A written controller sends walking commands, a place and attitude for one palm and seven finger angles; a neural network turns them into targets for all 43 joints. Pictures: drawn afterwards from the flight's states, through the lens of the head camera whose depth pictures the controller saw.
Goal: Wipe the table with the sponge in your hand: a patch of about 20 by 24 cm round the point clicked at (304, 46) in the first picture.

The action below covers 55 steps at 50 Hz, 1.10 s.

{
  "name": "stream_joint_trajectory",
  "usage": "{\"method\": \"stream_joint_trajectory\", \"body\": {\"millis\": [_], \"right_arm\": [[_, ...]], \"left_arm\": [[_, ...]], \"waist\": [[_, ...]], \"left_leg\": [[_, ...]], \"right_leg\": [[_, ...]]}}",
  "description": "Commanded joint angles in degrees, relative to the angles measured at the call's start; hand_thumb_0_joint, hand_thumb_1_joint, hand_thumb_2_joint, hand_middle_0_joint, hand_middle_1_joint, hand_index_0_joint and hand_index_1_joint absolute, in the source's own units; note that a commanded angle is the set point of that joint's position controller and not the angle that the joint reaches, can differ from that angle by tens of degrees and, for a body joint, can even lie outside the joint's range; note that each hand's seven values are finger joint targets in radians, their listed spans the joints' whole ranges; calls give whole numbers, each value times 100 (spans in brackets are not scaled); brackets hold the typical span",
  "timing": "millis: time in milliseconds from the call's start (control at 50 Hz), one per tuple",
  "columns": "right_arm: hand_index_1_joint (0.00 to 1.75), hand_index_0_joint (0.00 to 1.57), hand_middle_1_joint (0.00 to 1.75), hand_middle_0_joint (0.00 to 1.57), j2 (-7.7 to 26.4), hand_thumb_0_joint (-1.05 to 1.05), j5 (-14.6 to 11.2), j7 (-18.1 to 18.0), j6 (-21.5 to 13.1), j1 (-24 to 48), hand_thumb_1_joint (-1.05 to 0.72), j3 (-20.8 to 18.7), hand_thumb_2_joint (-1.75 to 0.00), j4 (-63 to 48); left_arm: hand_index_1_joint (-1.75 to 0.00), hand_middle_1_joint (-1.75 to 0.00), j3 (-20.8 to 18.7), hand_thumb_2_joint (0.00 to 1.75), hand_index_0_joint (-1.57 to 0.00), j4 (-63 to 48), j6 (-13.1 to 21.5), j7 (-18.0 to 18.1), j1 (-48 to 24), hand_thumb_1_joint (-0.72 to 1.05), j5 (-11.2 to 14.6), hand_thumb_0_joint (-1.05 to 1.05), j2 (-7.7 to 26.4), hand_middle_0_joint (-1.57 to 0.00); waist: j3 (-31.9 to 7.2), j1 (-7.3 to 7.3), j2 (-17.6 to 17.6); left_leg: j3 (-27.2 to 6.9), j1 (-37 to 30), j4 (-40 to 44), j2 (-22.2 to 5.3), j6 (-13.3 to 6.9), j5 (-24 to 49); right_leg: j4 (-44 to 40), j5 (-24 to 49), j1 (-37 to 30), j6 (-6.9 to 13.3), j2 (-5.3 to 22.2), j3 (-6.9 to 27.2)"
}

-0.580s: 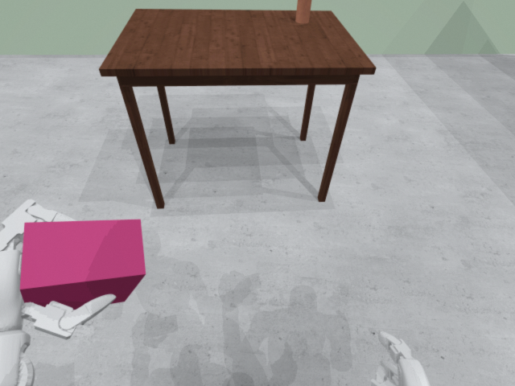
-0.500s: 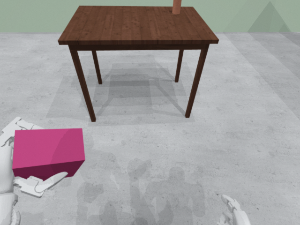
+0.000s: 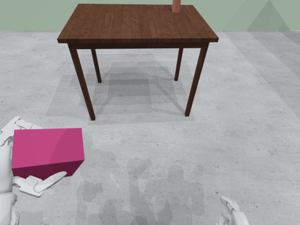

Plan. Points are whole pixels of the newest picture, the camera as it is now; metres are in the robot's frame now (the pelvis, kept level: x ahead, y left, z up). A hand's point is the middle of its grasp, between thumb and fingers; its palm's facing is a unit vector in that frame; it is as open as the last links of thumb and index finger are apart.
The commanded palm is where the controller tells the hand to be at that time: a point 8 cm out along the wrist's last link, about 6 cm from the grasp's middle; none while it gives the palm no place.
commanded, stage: walk to a spot facing it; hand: left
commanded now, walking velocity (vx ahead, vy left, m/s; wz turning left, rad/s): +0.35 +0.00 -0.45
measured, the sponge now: (57, 156) +0.22 +0.22 +0.14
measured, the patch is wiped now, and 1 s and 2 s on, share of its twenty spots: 0.00 0.00 0.00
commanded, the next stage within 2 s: turn to face it in 1.84 s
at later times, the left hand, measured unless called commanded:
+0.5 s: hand (78, 115) +0.31 +0.20 +0.16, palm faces +0.34 -0.86 -0.39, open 10.8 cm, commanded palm +0.28 +0.23 +0.18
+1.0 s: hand (148, 75) +0.48 +0.05 +0.17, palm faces +0.14 -0.82 -0.56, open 10.8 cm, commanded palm +0.43 +0.11 +0.18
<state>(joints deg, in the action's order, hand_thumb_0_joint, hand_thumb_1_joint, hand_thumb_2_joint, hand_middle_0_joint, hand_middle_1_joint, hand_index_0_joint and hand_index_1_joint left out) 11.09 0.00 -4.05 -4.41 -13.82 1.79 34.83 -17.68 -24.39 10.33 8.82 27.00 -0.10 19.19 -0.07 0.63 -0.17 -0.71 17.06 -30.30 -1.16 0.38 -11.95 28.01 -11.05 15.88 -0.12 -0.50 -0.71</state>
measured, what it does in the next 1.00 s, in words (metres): walks ahead: right foot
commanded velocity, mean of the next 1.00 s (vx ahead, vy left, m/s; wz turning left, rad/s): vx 0.37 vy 0.00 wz -0.16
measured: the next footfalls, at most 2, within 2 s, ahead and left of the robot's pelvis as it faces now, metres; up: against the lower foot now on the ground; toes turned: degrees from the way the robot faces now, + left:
right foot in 0.78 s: +0.24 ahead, -0.19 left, +0.00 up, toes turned -23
left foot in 1.26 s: +0.46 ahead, -0.04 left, +0.00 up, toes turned +0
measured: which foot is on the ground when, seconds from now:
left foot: down 0.00-0.78, up 0.80-1.00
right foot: down 0.00-0.44, up 0.46-0.76, down 0.78-1.00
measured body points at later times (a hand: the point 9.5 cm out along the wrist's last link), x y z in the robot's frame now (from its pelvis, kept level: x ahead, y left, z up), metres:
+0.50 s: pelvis +0.08 -0.02 -0.01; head +0.08 -0.01 +0.44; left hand +0.29 +0.24 +0.18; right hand +0.21 -0.28 -0.09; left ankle +0.10 +0.10 -0.74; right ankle +0.04 -0.12 -0.71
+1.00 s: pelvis +0.21 -0.13 +0.00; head +0.26 -0.15 +0.44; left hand +0.46 +0.09 +0.20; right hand +0.30 -0.41 -0.11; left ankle +0.27 +0.02 -0.64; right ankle +0.20 -0.18 -0.73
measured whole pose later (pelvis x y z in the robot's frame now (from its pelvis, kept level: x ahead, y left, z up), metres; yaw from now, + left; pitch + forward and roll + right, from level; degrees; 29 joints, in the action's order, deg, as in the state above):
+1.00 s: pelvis +0.21 -0.13 +0.00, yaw -12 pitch +1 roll +1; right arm 13.4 0.1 -2.5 -0.8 -10.4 -2.0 36.3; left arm -23.1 -32.4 13.9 7.5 31.9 0.3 23.2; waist 5.3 -2.3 -0.8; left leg 3.8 36.7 -70.4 -7.1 2.3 -18.0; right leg 32.2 -17.8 15.5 5.6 0.9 -11.7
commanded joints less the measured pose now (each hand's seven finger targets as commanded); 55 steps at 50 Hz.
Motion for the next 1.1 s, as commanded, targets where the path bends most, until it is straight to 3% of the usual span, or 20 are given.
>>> {"method": "stream_joint_trajectory", "body": {"millis": [0, 80, 140, 180, 220, 240, 300, 380, 420, 460, 500, 580, 700, 720, 740, 760, 780, 840, 900, 1080], "right_arm": [[30, 20, 30, 20, 785, 0, 52, -124, -270, 641, -90, -312, -90, -945], [30, 20, 30, 20, 775, 0, 89, -157, -263, 581, -90, -322, -90, -882], [30, 20, 30, 20, 752, 0, 79, -124, -241, 626, -90, -313, -90, -892], [30, 20, 30, 20, 713, 0, 91, -107, -216, 598, -90, -332, -90, -897], [30, 20, 30, 20, 598, 0, 60, -66, -249, 686, -90, -282, -90, -885], [30, 20, 30, 20, 625, 0, 63, -38, -268, 745, -90, -272, -90, -882], [30, 20, 30, 20, 599, 0, 64, -12, -188, 727, -90, -208, -90, -845], [30, 20, 30, 20, 586, 0, 80, -73, -122, 549, -90, -231, -90, -914], [30, 20, 30, 20, 861, 0, 45, -114, -157, 517, -90, -345, -90, -1008], [30, 20, 30, 20, 683, 0, 98, -65, -234, 580, -90, -289, -90, -890], [30, 20, 30, 20, 671, 0, 46, -38, -316, 561, -90, -328, -90, -815], [30, 20, 30, 20, 723, 0, 54, -6, -356, 416, -90, -380, -90, -786], [30, 20, 30, 20, 667, 0, 42, -18, -351, 565, -90, -397, -90, -871], [30, 20, 30, 20, 627, 0, 5, -2, -324, 598, -90, -408, -90, -868], [30, 20, 30, 20, 531, 0, -34, 33, -290, 570, -90, -420, -90, -867], [30, 20, 30, 20, 424, 0, -18, 63, -261, 751, -90, -377, -90, -1015], [30, 20, 30, 20, 561, 0, -15, 115, -284, 726, -90, -463, -90, -938], [30, 20, 30, 20, 512, 0, -3, 199, -55, 816, -90, -391, -90, -754], [30, 20, 30, 20, 530, 0, 9, 149, 69, 823, -90, -431, -90, -717], [30, 20, 30, 20, 529, 0, -2, 57, -35, 619, -90, -458, -90, -1012]], "left_arm": [[-160, -160, -574, 130, -120, -1490, 369, 164, -739, 10, 46, 0, 847, -120], [-160, -160, -581, 130, -120, -1404, 371, 173, -773, 10, 11, 0, 829, -120], [-160, -160, -522, 130, -120, -1275, 346, 121, -814, 10, -6, 0, 800, -120], [-160, -160, -573, 130, -120, -1206, 352, 109, -895, 10, -11, 0, 892, -120], [-160, -160, -634, 130, -120, -1292, 362, 152, -1075, 10, 1, 0, 1079, -120], [-160, -160, -693, 130, -120, -1293, 413, 181, -1136, 10, 8, 0, 1150, -120], [-160, -160, -829, 130, -120, -1542, 518, 176, -1023, 10, 8, 0, 1252, -120], [-160, -160, -808, 130, -120, -1636, 587, 174, -746, 10, 117, 0, 1072, -120], [-160, -160, -743, 130, -120, -1840, 670, 171, -720, 10, 152, 0, 968, -120], [-160, -160, -729, 130, -120, -1415, 681, 147, -921, 10, 11, 0, 1108, -120], [-160, -160, -558, 130, -120, -1551, 655, 92, -1011, 10, -9, 0, 991, -120], [-160, -160, -590, 130, -120, -1703, 501, 78, -581, 10, -41, 0, 872, -120], [-160, -160, -1032, 130, -120, -1562, 454, 75, -332, 10, 51, 0, 1198, -120], [-160, -160, -1048, 130, -120, -1579, 417, 65, -249, 10, 63, 0, 1218, -120], [-160, -160, -1172, 130, -120, -1622, 403, 90, -285, 10, 32, 0, 1386, -120], [-160, -160, -1503, 130, -120, -1707, 450, 132, -279, 10, 70, 0, 1682, -120], [-160, -160, -1673, 130, -120, -1823, 523, 124, -244, 10, 222, 0, 1737, -120], [-160, -160, -1717, 130, -120, -1997, 619, 90, 385, 10, 172, 0, 1613, -120], [-160, -160, -1565, 130, -120, -2075, 690, 100, 334, 10, 160, 0, 1420, -120], [-160, -160, -1125, 130, -120, -1672, 555, 223, -80, 10, 161, 0, 1197, -120]], "waist": [[-317, -101, -698], [-344, -116, -1059], [-201, -92, -939], [-48, -64, -46], [-13, -16, 1225], [-98, 0, 979], [-253, -6, 654], [-576, -131, 201], [-644, -163, -1552], [96, -242, -1677], [183, -177, -930], [-74, -136, -1261], [-549, -71, -1205], [-787, 23, -788], [-1102, 36, 212], [-1192, 72, 1468], [-1329, 73, 1283], [-896, -55, 247], [-801, -175, 329], [-338, 79, 753]], "left_leg": [[-581, 460, 1195, -716, -320, -2635], [-1078, 232, 1247, -1266, -606, -2435], [-636, 636, 912, -1180, -509, -2564], [75, 1024, -172, -664, -234, -2401], [643, 1661, -1874, -77, 10, -1667], [369, 1922, -2362, -165, 42, -1782], [246, 1517, -1787, -423, 45, -1652], [829, -788, 389, -252, 6, -440], [-1110, -2289, 1187, -1727, -610, -441], [-2430, -1269, 1998, -2727, -1205, -1498], [-1588, -1541, 1636, -2525, -1202, -549], [210, -1294, 1453, -1926, -788, 578], [1234, -901, -116, -1556, -517, 1584], [1266, -412, -1059, -1365, -446, 1386], [1390, 533, -2544, -1036, -309, 631], [1128, 2161, -4133, -262, -98, -1833], [192, 2321, -4804, -391, -39, -1940], [-124, 2754, -5269, -745, 149, -1095], [-23, 2718, -4658, -877, 222, -729], [1146, 1490, -1205, -453, -2, -166]], "right_leg": [[-60, -1833, -33, 158, 92, 291], [687, -1366, 118, 144, -115, -156], [422, -1517, -156, 206, -49, -112], [-276, -2284, -85, 563, 465, 1014], [-1234, -2320, -480, 1207, 1579, 3133], [-1323, -1933, -771, 1483, 1881, 3477], [-942, -389, -842, 1496, 1663, 2497], [-62, -514, 60, 814, 813, 1228], [1987, -1357, 1730, 237, -63, 273], [3708, -2016, 2389, 104, 298, 156], [3746, -1608, 2784, 30, 562, 70], [2624, -923, 1944, -56, 539, -613], [354, -321, -357, 22, -114, -1526], [119, -180, -1211, 105, -29, -1268], [-33, -33, -2068, 516, 805, -23], [-533, 1119, -2693, 1246, 2114, 2590], [-836, 637, -2417, 1292, 2442, 3126], [-772, 607, -1871, 1239, 2323, 1921], [-765, 1504, -1475, 1084, 2093, 773], [-796, 1976, -1343, 872, 1797, 34]]}}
